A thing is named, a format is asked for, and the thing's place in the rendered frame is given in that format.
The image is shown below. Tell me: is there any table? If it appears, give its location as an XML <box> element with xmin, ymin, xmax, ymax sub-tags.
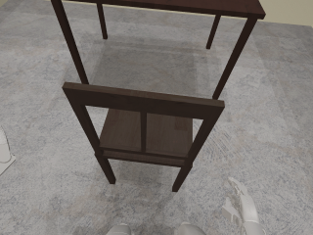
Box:
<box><xmin>51</xmin><ymin>0</ymin><xmax>266</xmax><ymax>100</ymax></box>

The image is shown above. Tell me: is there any robot right forearm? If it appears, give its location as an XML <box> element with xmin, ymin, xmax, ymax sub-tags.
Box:
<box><xmin>241</xmin><ymin>221</ymin><xmax>266</xmax><ymax>235</ymax></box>

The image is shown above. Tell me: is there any chair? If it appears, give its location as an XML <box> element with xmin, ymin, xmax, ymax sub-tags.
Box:
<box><xmin>62</xmin><ymin>81</ymin><xmax>225</xmax><ymax>193</ymax></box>

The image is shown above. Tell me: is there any robot right thigh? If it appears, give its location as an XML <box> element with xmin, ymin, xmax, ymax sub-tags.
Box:
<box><xmin>173</xmin><ymin>224</ymin><xmax>206</xmax><ymax>235</ymax></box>

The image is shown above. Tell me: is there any right robot hand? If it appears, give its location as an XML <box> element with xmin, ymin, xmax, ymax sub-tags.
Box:
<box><xmin>222</xmin><ymin>176</ymin><xmax>260</xmax><ymax>227</ymax></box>

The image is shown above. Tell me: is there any robot left thigh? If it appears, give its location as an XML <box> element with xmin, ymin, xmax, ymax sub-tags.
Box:
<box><xmin>106</xmin><ymin>224</ymin><xmax>135</xmax><ymax>235</ymax></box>

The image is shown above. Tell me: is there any robot thigh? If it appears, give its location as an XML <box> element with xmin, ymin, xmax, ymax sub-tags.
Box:
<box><xmin>173</xmin><ymin>224</ymin><xmax>206</xmax><ymax>235</ymax></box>
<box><xmin>106</xmin><ymin>224</ymin><xmax>135</xmax><ymax>235</ymax></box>

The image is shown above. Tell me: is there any left robot hand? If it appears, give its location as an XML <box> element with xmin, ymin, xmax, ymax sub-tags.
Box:
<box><xmin>0</xmin><ymin>125</ymin><xmax>17</xmax><ymax>175</ymax></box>

